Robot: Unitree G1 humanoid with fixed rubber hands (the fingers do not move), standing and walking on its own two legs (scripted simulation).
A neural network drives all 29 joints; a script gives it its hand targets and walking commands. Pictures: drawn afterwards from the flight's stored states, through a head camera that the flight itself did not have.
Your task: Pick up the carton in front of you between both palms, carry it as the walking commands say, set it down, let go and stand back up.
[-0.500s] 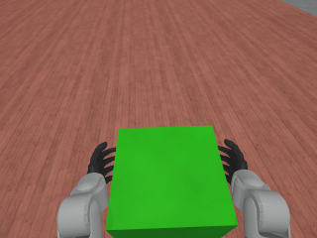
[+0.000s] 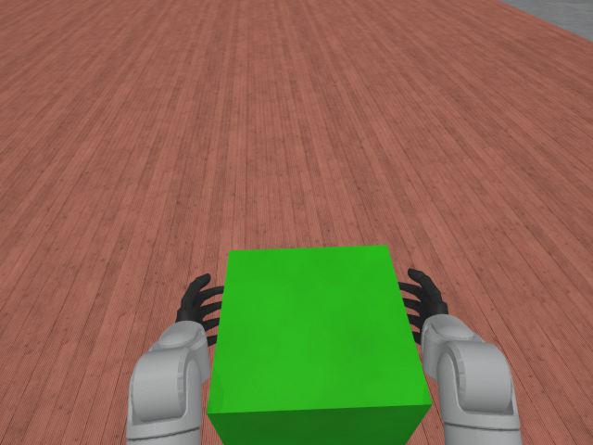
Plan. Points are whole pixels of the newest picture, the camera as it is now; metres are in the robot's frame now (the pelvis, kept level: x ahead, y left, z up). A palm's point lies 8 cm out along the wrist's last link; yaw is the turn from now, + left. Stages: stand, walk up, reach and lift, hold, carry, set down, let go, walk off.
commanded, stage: carry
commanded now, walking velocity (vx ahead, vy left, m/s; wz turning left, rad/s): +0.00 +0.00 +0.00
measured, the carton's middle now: (311, 363) +0.25 +0.00 +0.00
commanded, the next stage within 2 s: none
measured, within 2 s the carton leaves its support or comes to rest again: neither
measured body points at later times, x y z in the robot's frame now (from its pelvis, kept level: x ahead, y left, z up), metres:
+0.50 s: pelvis -0.02 +0.00 +0.00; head -0.02 +0.00 +0.45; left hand +0.29 +0.16 +0.02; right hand +0.29 -0.15 +0.02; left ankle -0.09 +0.09 -0.73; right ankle +0.07 -0.11 -0.73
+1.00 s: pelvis +0.08 -0.03 +0.01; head +0.10 -0.03 +0.46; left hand +0.38 +0.13 +0.04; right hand +0.39 -0.17 +0.03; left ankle -0.01 +0.09 -0.66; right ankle +0.08 -0.11 -0.73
